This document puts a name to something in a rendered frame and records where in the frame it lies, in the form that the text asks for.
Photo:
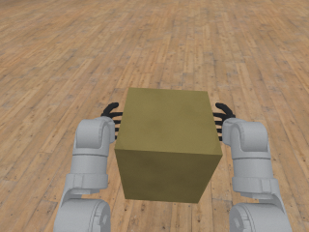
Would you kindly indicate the left robot hand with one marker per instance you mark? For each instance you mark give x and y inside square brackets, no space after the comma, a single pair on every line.
[107,113]

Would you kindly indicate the right robot hand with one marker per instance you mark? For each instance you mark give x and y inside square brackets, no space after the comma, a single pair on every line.
[229,114]

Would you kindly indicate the right robot upper arm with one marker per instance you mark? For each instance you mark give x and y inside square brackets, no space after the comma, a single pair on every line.
[257,217]

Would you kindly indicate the left robot upper arm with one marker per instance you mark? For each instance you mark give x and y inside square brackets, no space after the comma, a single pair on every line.
[84,215]

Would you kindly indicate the right robot forearm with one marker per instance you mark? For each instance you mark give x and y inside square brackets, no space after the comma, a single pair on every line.
[250,152]

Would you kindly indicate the carton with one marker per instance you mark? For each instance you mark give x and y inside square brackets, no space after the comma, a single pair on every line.
[167,147]

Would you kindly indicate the left robot forearm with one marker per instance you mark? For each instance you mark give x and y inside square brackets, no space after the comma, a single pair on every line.
[90,153]

